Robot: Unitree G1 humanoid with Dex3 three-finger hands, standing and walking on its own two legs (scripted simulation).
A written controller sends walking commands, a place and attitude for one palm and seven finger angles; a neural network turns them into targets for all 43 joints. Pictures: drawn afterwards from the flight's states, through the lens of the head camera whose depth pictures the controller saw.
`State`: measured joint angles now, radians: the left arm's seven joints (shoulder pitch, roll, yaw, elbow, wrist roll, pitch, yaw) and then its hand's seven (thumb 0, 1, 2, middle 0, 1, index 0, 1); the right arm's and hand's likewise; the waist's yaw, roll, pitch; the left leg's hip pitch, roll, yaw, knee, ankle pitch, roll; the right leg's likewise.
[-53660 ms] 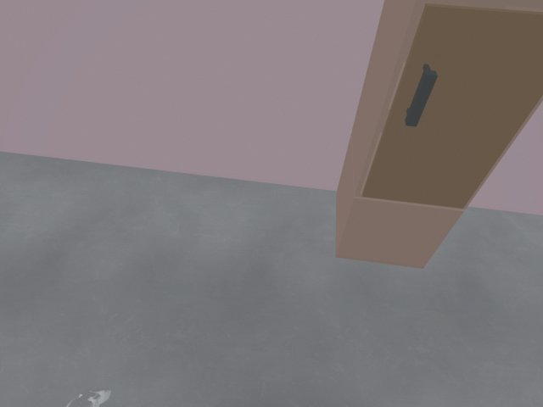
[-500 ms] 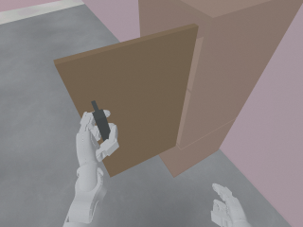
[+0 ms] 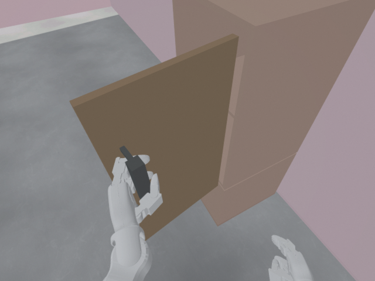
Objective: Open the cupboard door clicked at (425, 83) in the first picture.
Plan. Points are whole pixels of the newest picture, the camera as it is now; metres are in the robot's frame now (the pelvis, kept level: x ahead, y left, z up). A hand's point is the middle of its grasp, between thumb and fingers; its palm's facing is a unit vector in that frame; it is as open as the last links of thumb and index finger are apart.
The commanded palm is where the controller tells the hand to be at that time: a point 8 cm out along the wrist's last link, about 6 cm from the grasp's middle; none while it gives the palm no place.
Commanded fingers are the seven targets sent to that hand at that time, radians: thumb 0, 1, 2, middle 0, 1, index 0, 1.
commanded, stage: open thumb and fingers to let go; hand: left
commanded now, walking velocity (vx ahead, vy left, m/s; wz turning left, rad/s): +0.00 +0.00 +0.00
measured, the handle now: (136, 175) +0.31 +0.13 +0.08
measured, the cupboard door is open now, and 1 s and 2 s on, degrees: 100 100 100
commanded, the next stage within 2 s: slide the hand sideways off the handle in 0.74 s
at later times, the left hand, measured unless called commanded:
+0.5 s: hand (154, 195) +0.26 +0.08 +0.09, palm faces +0.31 -0.95 +0.00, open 13.4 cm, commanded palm +0.22 +0.13 +0.08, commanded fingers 0.00 -0.50 0.30 -0.23 -0.80 -0.23 -0.80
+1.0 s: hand (146, 204) +0.25 +0.10 +0.08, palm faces -0.01 -0.99 -0.12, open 15.9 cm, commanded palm +0.22 +0.12 +0.08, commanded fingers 0.00 -0.50 0.30 -0.15 -0.30 -0.15 -0.30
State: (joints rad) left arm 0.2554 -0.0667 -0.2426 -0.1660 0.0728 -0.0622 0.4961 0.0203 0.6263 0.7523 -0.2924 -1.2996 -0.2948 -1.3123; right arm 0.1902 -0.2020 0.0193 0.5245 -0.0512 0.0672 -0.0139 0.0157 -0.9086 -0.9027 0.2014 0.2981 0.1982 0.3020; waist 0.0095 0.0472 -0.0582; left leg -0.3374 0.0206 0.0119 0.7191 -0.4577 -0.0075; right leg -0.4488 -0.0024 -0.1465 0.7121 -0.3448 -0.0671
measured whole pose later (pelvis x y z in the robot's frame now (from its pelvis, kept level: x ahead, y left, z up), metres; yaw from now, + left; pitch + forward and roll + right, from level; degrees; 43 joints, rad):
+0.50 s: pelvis -0.03 +0.01 +0.00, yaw +0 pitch +3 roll +0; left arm 0.06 -0.09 -0.20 0.04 0.06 -0.08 0.49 0.00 -0.37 0.36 -0.28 -1.14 -0.28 -1.15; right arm 0.19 -0.19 0.04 0.56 -0.05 0.03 -0.03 0.02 -0.91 -0.90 0.20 0.30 0.20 0.30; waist 0.02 0.03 -0.05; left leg -0.36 0.00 0.02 0.72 -0.41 0.01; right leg -0.47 -0.02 -0.14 0.70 -0.28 -0.06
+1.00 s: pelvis -0.05 +0.03 +0.00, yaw +0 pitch +2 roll +0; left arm -0.01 0.07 -0.21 0.10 0.04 -0.16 0.16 -0.01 -0.50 0.30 -0.28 -0.47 -0.18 -0.48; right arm 0.22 -0.20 0.05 0.56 -0.02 -0.02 -0.03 0.02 -0.91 -0.90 0.20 0.30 0.20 0.30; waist 0.04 0.03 -0.03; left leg -0.39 -0.02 0.03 0.75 -0.41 0.03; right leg -0.49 -0.05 -0.13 0.72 -0.28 -0.04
